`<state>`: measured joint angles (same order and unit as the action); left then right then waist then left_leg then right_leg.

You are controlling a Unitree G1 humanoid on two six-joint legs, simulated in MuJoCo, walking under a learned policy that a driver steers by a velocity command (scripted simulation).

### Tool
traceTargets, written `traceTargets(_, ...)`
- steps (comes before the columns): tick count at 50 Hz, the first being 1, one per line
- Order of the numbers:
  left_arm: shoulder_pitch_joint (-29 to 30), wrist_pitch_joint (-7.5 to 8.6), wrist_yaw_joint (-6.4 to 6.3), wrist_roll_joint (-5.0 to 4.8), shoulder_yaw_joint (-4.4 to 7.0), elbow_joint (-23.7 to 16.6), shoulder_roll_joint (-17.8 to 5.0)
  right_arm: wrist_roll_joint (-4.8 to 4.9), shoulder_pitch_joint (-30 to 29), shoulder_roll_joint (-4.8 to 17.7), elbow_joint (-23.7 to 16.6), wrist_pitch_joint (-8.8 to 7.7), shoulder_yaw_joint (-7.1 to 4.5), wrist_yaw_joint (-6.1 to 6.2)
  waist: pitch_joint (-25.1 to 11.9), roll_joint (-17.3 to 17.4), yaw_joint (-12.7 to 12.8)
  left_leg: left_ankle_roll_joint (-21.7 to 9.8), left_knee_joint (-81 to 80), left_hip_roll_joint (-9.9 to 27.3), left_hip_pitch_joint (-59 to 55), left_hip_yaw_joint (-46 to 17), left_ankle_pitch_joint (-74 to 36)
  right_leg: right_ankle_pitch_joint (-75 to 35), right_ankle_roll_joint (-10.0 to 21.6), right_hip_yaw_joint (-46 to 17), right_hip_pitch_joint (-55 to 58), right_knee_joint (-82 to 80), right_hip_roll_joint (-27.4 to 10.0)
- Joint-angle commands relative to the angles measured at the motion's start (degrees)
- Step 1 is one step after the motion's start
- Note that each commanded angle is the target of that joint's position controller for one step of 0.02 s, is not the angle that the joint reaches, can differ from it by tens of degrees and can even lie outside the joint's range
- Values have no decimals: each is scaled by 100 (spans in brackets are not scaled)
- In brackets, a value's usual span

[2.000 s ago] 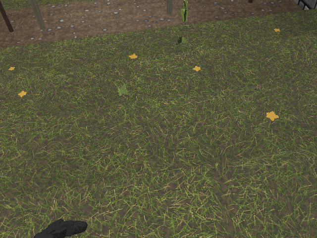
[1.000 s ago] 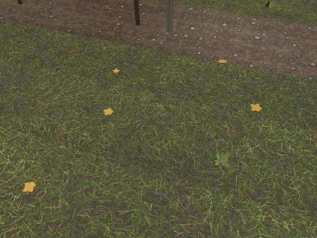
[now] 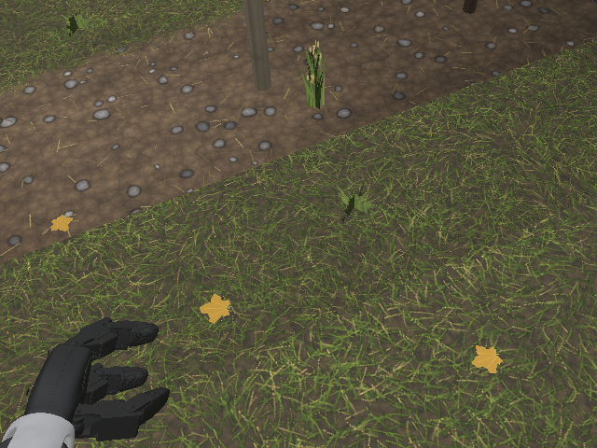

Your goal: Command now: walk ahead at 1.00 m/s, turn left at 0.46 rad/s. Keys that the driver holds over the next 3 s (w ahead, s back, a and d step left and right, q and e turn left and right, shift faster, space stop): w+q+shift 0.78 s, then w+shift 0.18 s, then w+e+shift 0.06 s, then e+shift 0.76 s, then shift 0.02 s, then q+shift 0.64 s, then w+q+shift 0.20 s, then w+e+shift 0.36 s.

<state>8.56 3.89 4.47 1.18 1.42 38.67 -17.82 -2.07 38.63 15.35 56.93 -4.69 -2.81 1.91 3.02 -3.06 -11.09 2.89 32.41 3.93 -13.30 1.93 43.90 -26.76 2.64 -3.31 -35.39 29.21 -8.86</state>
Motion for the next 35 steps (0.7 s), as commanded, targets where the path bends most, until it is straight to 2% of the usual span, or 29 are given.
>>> traceTargets(1, -3095, -114, -294, 107, 275, 1092, -768, 57, -1024, 1089, -422, 122, -253, 99, -849, 358, 1890, -945, 3148, 282, 1936, -483, -4424, -717, -154, 241, 4010, -507, 36)
traceTargets(2, -3952, -120, -343, 253, 410, 1312, -1014, 160, -1128, 1057, -370, 198, -326, 119, -1129, -255, 2420, -791, 5542, -154, 2729, -450, -3322, -520, -112, 71, 5117, -933, -117)
traceTargets(3, -4065, -89, -301, 418, 431, 1458, -1343, 203, -1262, 720, -395, 200, -334, 113, -608, -961, 2335, -751, 7759, -723, 4329, -774, 333, -661, -145, -61, 5517, -354, -432)
traceTargets(4, -3961, -21, -263, 314, 374, 1457, -1344, 424, 301, 129, -497, 40, -177, 106, -1578, -1884, 1090, -861, 7946, -360, 5714, -1416, 183, -4446, -495, -279, 6933, 2004, -1300)
traceTargets(5, -3915, -74, -257, 128, 441, 1388, -1117, 370, 381, 71, -246, -12, -90, 151, -2189, -1711, 1251, -809, 8009, -28, 5996, -1246, -495, -3695, -401, -777, 6651, 1779, -1546)
traceTargets(6, -3836, -53, -280, 104, 521, 1380, -1212, 229, -445, 81, -544, 93, -72, 170, -1971, -1615, 1488, -800, 7676, -29, 6576, -716, -1308, 603, -20, -1489, 5776, 464, -1700)
traceTargets(7, -3305, -16, -326, 181, 495, 1277, -1003, 31, -811, 71, -605, 175, -45, 132, -1674, -1289, 1237, -801, 7888, 218, 6458, -527, -1882, 2633, 214, -2050, 4744, -196, -1841)
traceTargets(8, -2872, 81, -337, 140, 303, 1158, -353, -32, -1406, 306, -663, 228, -155, -11, -1173, -331, 1148, -932, 6798, 360, 6091, -519, -2839, 2941, -10, -1260, 3739, -334, -1476)
traceTargets(9, -2912, 186, -342, 202, 303, 1291, -390, -1, -1634, 81, -805, 351, -105, -101, -815, -891, 1028, -895, 6865, 445, 6113, -450, -2773, 2443, 231, -1384, 3051, -151, -1872)
traceTargets(10, -2717, 231, -356, 153, 193, 1460, -53, 120, -2240, -127, -1044, 446, -41, -257, -53, -329, 778, -761, 5574, 647, 5754, -584, -3148, 2939, 168, -773, 1824, -592, -1586)
traceTargets(12, -2074, 364, -433, 67, 187, 1366, -17, 66, -2728, -275, -1377, 518, 29, -387, 583, -882, 466, -737, 4263, 670, 5183, -487, -3874, 3464, 40, -168, 775, -1122, -1341)
traceTargets(13, -1972, 408, -454, 62, 154, 1292, 68, 87, -2718, -206, -1434, 521, 12, -411, 538, -777, 372, -806, 3836, 625, 5130, -462, -4353, 2914, 1, 229, 908, -1095, -1320)
traceTargets(15, -2291, 395, -448, 22, 211, 1270, -143, 72, -3114, 20, -1585, 519, 8, -408, 578, -278, 527, -1058, 2919, 437, 5077, 117, -3898, 1540, -97, 890, 1579, -1099, -1365)
traceTargets(17, -2583, 267, -530, 6, 284, 1333, -467, 66, -3216, 104, -1628, 522, 6, -448, 418, -82, 546, -1388, 2117, -141, 4148, 875, -3383, -221, -188, 1648, 2152, -755, -834)
traceTargets(18, -2772, 196, -617, 26, 306, 1279, -671, 179, -3040, 244, -1550, 503, -54, -500, 88, -7, 469, -1505, 1934, -527, 3584, 1005, -3410, -1943, -255, 1891, 2526, -185, -753)
traceTargets(19, -2783, 66, -647, 70, 373, 1243, -965, 189, -2378, 440, -1407, 476, -139, -530, -150, -240, 159, -1698, 1607, -672, 3082, 930, -2910, -2502, -216, 1860, 2810, 841, -936)
traceTargets(20, -2637, -58, -662, 106, 405, 1165, -1062, 184, -1370, 726, -1141, 477, -277, -504, -732, -207, -326, -1883, 1473, -856, 1881, 646, -2643, -2412, -180, 1701, 2597, 2331, -1004)
traceTargets(21, -2421, -137, -602, 31, 398, 1139, -833, 236, -809, 1008, -883, 467, -422, -394, -1087, 599, -573, -2180, 867, -610, 530, -213, -2494, 756, -308, 1796, 1530, 4849, -216)
traceTargets(22, -2281, -163, -539, 92, 178, 814, 13, 354, -1380, 1273, -954, 510, -420, -312, -754, 1955, 42, -2431, -62, 140, 359, -2320, -1196, 5537, -369, 1478, -438, 7075, 790)
traceTargets(23, -1842, -49, -531, 30, 205, -23, -295, 283, -1657, 1613, -1208, 562, -466, -308, -1165, 2089, 308, -2947, -1279, 839, -229, -4888, -1370, 5271, -454, 238, -1727, 6694, 1108)
traceTargets(24, -1745, 51, -550, 75, 232, -4, -521, 179, -1645, 1462, -1184, 555, -477, -213, -503, 1089, 471, -2852, -1605, 1182, 314, -4823, -1504, 5027, -411, -113, -1813, 5828, 684)
traceTargets(25, -1963, 81, -574, 47, 249, 142, -623, 128, -1758, 1266, -1120, 507, -448, -170, 44, 480, 787, -2733, -1559, 1039, 1248, -4341, -1937, 4849, -410, -126, -1386, 5095, 479)
traceTargets(26, -2118, 8, -607, 102, 241, 293, -542, 122, -2053, 1133, -1161, 407, -405, -160, 183, 250, 1103, -2571, -1430, 695, 1915, -3735, -2515, 4904, -462, -143, -824, 4562, 331)
traceTargets(28, -2289, -253, -622, 236, 249, 431, -498, 222, -2514, 887, -1303, 184, -275, -189, 141, 212, 1452, -2425, -1350, 47, 3000, -2717, -3275, 5130, -628, -152, 314, 3336, 282)
traceTargets(30, -1902, -394, -562, 279, 189, 220, -250, 253, -2551, 1083, -1365, 69, -325, -237, 5, 297, 1417, -2334, -1369, -300, 3431, -2225, -4955, 4845, -756, 336, 941, 2644, 491)
traceTargets(32, -2154, -331, -463, 238, 157, 335, -76, 79, -2216, 1104, -1319, 70, -363, -269, -488, 424, 1271, -2190, -953, -270, 3072, -1992, -6410, 3097, -519, 372, 1096, 3035, 525)
traceTargets(33, -1449, -258, -452, 99, 361, 108, -455, 127, -1388, 1113, -1030, 21, -399, -228, -411, 184, 861, -2158, -741, -134, 1980, -2448, -5534, 2641, -431, -149, -264, 2744, 420)
traceTargets(34, -918, -246, -381, 52, 351, -158, -471, 186, -1147, 1096, -958, 15, -378, -193, -222, 110, 728, -2109, -796, -244, 1952, -2561, -4587, 2463, -436, -138, -616, 2014, 496)
traceTargets(35, -578, -235, -325, 146, 326, -271, -416, 221, -1107, 1012, -823, -16, -371, -159, -74, 430, 631, -2034, -651, -283, 1878, -2669, -3868, 1952, -408, -178, -763, 1537, 512)
